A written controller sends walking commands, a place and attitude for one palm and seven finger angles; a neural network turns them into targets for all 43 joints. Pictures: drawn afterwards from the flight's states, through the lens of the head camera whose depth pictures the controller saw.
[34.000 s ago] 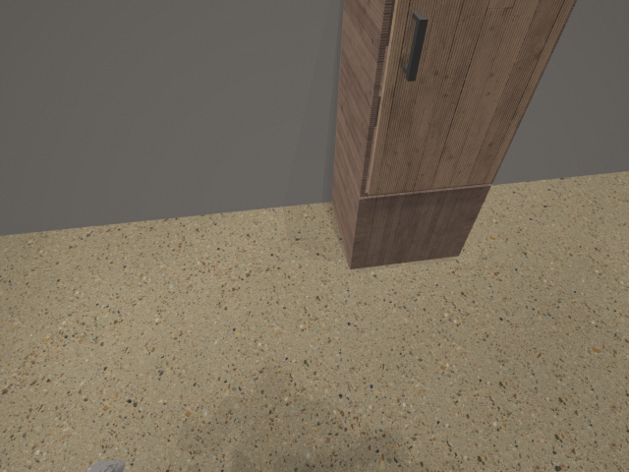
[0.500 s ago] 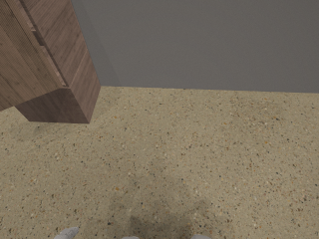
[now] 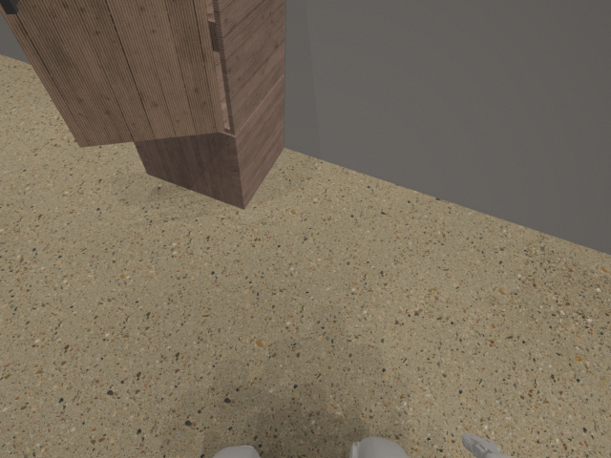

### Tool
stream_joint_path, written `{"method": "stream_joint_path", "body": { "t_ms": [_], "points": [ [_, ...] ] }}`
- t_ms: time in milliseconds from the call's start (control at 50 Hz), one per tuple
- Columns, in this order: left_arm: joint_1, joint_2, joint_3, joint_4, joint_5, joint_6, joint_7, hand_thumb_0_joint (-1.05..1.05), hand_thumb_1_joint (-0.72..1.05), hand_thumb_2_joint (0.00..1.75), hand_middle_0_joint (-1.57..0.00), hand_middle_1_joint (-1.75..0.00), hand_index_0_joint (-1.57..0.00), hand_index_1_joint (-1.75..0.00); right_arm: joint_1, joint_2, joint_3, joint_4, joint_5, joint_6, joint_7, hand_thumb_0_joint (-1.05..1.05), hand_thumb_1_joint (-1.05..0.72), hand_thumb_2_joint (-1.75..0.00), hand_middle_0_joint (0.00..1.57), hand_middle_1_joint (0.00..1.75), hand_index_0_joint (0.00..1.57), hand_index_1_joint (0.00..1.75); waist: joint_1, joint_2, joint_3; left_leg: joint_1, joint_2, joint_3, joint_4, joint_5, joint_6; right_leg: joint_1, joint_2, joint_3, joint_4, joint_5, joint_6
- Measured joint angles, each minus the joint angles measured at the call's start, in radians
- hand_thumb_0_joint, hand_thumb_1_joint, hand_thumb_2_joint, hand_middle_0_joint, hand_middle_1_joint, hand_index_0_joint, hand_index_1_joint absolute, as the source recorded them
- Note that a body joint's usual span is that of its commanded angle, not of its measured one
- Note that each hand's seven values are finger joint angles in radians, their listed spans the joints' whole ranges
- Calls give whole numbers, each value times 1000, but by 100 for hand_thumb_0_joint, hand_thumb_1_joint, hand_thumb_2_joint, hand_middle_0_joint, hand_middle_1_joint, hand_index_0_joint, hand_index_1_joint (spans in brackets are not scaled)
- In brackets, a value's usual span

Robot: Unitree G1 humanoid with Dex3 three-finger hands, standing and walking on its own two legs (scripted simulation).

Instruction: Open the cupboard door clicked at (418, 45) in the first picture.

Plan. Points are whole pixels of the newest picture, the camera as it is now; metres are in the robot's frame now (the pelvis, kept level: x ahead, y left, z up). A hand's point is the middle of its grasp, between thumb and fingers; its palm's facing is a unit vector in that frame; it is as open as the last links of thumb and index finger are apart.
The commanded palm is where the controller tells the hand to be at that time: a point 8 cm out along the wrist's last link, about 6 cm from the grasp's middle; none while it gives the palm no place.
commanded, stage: turn to face it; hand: left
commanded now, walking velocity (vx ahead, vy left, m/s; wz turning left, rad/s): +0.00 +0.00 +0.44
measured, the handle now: out of the picture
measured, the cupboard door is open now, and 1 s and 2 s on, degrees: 36 36 36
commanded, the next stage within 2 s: take the last steps up to it in 0.40 s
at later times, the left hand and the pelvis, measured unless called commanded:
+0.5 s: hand out of the picture +0.04 +0.15 -0.15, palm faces +0.23 -0.94 -0.24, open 7.4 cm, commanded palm none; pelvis +0.02 -0.04 +0.01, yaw +12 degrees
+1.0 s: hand out of the picture +0.11 +0.21 -0.15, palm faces +0.32 -0.92 -0.23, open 7.4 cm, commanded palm none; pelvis +0.09 -0.01 +0.00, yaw +18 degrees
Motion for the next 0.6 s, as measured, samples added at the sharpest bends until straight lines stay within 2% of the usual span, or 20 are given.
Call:
{"method": "stream_joint_path", "body": {
  "t_ms": [40, 100, 180, 240, 260, 300, 320, 360, 400, 440, 520, 600],
  "points": [
    [-13, 4, 4, -6, 1, -2, -4, 1, 90, 90, -20, -30, -20, -30, 14, 2, 4, 8, -1, 1, -6, 1, -91, -90, 20, 30, 20, 30, 4, 10, -6, 18, -4, -18, -43, 26, -5, -26, 11, 21, 6, 48, 2],
    [-25, 4, 5, -20, 1, -8, -8, 1, 90, 90, -20, -30, -20, -30, 34, 5, 8, 22, -3, 4, -7, 1, -91, -90, 21, 30, 20, 30, 3, 29, -19, 36, -6, -44, -90, 52, -6, -24, 26, 37, -74, 77, 2],
    [-37, -1, -1, -32, -1, -15, -7, 1, 91, 90, -20, -30, -20, -30, 55, 10, 7, 38, -6, 12, -5, 1, -91, -90, 21, 30, 21, 30, -9, 54, -32, 39, -7, -79, -100, 59, -22, 39, 52, 36, -252, 78, -5],
    [-36, -7, -8, -39, -4, -31, -6, 1, 90, 90, -20, -30, -20, -30, 70, 10, 2, 47, -2, 20, -5, 1, -91, -90, 21, 30, 21, 30, -15, 67, -41, 22, -13, -102, -63, 40, -42, 134, 75, 24, -454, 169, -17],
    [-29, -9, -10, -43, -1, -42, -5, 1, 90, 90, -20, -30, -20, -30, 75, 9, 0, 49, 3, 23, -3, 1, -91, -90, 21, 30, 21, 30, -13, 66, -48, 5, -20, -105, -32, 25, -49, 162, 73, 23, -519, 208, -38],
    [-28, -31, -18, -36, 6, -54, 0, 0, 90, 90, -20, -30, -20, -30, 70, -5, -10, 60, 8, 33, -2, 1, -91, -90, 21, 30, 21, 30, -17, 91, -38, -49, -24, -110, 132, -121, -54, 165, 76, 0, -499, 195, -83],
    [-23, -42, -23, -34, 6, -56, 2, 0, 90, 90, -20, -30, -20, -30, 68, -9, -14, 67, 8, 40, -1, 1, -91, -90, 21, 30, 20, 30, -19, 94, -35, -80, -29, -101, 239, -165, -56, 174, 70, -10, -499, 185, -94],
    [-10, -59, -29, -28, 6, -57, 6, 0, 90, 90, -20, -30, -20, -30, 62, -15, -19, 79, 8, 49, 2, 1, -91, -90, 21, 30, 20, 30, -19, 91, -30, -126, -26, -74, 412, -175, -64, 200, 59, -25, -524, 185, -101],
    [6, -71, -34, -18, 6, -60, 7, 0, 90, 90, -20, -30, -20, -30, 56, -14, -19, 88, 9, 51, 5, 1, -91, -90, 20, 30, 20, 30, -20, 79, -27, -140, -13, -49, 473, -161, -76, 225, 47, -39, -558, 199, -100],
    [19, -78, -38, -6, 9, -63, 6, 0, 90, 90, -20, -30, -20, -30, 50, -9, -17, 94, 12, 50, 6, 1, -91, -90, 20, 30, 20, 30, -19, 61, -25, -125, -1, -28, 435, -164, -83, 244, 33, -52, -585, 209, -99],
    [42, -76, -34, 20, 12, -68, 5, 0, 91, 90, -21, -30, -20, -30, 32, 5, -7, 104, 16, 41, 6, 1, -91, -90, 20, 30, 20, 30, 0, 27, -19, -53, 11, 4, 236, -170, -85, 259, 12, -78, -598, 210, -91],
    [70, -57, -25, 53, 7, -66, -2, 0, 91, 90, -21, -30, -21, -30, 17, 15, 6, 103, 12, 22, 6, 1, -91, -90, 20, 30, 20, 30, 13, 11, -21, 50, 8, 34, -5, -77, -70, 253, 1, -107, -557, 180, -72]
  ]
}}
